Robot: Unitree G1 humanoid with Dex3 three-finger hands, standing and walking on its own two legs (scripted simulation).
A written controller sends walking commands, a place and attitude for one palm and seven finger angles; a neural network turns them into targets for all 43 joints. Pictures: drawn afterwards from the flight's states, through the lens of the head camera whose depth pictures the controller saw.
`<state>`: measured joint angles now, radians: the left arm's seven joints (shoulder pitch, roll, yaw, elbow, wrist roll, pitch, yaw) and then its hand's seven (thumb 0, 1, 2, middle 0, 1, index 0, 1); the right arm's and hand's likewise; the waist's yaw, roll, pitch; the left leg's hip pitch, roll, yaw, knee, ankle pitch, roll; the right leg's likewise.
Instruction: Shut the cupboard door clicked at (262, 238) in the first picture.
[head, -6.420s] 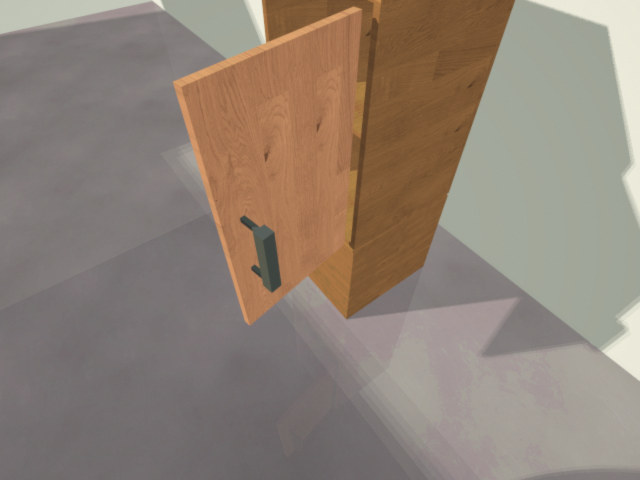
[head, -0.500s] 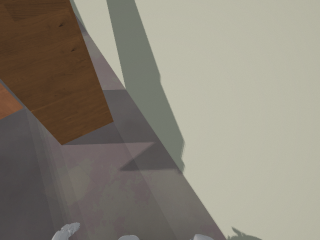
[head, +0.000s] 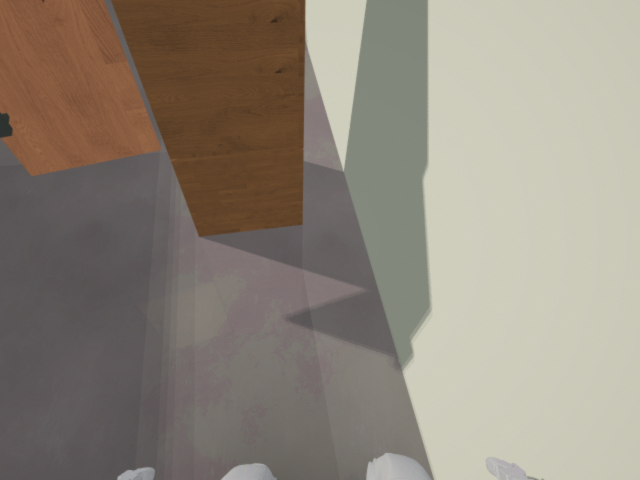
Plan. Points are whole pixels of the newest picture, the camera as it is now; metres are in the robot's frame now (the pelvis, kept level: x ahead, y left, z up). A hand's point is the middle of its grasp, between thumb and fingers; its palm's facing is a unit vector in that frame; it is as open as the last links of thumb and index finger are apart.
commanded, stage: turn to face it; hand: left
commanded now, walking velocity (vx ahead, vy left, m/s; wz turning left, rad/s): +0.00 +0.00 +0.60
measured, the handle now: out of the picture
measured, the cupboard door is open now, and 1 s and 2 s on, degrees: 100 100 100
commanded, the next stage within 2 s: take the last steps up to it in 0.54 s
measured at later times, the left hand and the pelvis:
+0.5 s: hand out of the picture +0.00 +0.15 -0.16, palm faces +0.29 -0.93 -0.22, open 7.4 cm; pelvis +0.01 -0.05 +0.00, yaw +16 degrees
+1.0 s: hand out of the picture -0.04 +0.12 -0.14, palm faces +0.47 -0.85 -0.24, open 7.4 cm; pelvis +0.05 -0.05 +0.02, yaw +25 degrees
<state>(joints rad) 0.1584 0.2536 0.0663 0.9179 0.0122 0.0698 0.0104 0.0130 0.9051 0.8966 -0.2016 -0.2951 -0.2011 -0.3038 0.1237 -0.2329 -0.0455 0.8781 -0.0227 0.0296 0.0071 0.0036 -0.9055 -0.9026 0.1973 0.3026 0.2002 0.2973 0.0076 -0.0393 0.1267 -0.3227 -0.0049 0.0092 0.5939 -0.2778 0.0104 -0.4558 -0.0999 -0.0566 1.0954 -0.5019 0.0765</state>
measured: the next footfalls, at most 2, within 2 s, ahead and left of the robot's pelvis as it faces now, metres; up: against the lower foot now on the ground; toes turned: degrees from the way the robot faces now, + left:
right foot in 0.20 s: +0.05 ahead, -0.17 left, +0.00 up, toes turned +4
left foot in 0.52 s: +0.01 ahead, +0.08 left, +0.00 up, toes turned +19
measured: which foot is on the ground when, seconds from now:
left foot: down 0.00-0.20, up 0.22-0.50, down 0.52-0.80, up 0.82-1.00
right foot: up 0.00-0.18, down 0.20-0.52, up 0.54-0.78, down 0.80-1.00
